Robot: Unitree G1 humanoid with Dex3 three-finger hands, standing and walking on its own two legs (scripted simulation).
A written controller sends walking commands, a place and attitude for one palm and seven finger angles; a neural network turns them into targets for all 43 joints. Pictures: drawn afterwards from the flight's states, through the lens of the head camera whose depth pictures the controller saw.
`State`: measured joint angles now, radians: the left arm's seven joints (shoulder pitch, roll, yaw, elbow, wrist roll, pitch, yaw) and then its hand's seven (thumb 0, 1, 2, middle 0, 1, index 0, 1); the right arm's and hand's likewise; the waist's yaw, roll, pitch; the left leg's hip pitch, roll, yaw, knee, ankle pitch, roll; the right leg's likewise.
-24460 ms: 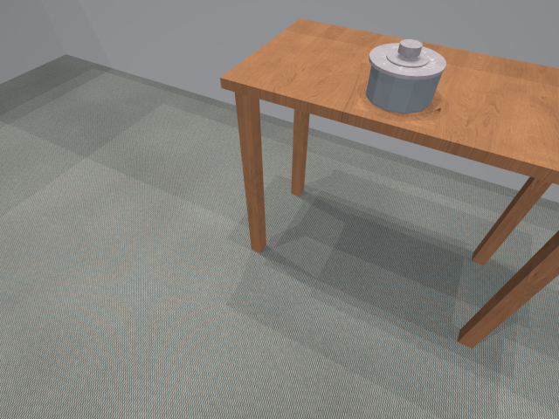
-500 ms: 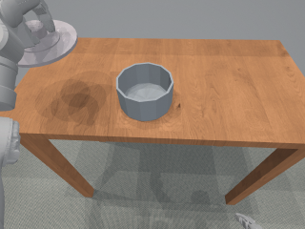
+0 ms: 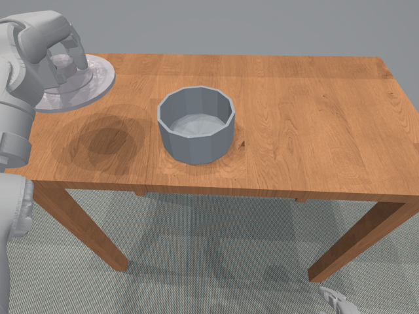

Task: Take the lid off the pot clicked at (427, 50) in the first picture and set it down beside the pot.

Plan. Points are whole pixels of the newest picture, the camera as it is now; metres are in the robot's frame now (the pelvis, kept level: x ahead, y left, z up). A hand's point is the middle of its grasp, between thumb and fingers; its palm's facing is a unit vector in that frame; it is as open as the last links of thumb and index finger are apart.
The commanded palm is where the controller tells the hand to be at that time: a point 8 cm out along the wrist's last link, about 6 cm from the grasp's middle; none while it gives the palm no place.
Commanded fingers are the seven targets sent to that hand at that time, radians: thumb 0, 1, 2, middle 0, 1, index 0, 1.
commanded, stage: lower the lid onto the table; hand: left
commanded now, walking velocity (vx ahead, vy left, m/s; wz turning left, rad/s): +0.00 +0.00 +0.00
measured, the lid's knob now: (60, 66) +0.48 +0.27 +0.23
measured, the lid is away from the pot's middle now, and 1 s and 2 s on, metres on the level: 0.23 0.24 0.24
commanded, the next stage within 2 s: none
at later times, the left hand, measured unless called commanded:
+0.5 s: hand (67, 83) +0.46 +0.26 +0.21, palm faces -0.28 -0.08 -0.96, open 7.6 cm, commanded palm +0.44 +0.26 +0.28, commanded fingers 0.00 0.40 1.32 -0.98 -0.70 -1.00 -0.72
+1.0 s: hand (68, 105) +0.45 +0.27 +0.17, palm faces -0.32 -0.08 -0.94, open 7.6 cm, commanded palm +0.44 +0.26 +0.24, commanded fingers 0.00 0.40 1.32 -0.98 -0.70 -1.00 -0.72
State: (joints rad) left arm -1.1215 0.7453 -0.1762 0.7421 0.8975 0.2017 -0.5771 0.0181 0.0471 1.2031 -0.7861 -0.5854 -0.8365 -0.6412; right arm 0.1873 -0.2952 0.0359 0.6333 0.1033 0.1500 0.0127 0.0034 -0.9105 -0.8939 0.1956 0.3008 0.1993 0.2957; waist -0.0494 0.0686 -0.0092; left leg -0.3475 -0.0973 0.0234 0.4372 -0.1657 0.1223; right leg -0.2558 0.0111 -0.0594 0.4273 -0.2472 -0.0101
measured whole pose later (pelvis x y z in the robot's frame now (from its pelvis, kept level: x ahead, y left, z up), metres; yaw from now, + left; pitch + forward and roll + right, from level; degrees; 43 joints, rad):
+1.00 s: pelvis +0.01 +0.00 +0.00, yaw +0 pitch +5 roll -2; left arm -0.93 0.73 -0.12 0.70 0.86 0.08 -0.53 0.02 0.05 1.20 -0.78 -0.58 -0.83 -0.64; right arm 0.21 -0.31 0.01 0.63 0.10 0.17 0.02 0.00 -0.91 -0.89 0.20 0.30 0.20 0.30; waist -0.06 0.07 0.01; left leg -0.36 -0.10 0.01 0.45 -0.18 0.13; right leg -0.25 0.02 -0.07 0.41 -0.25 -0.01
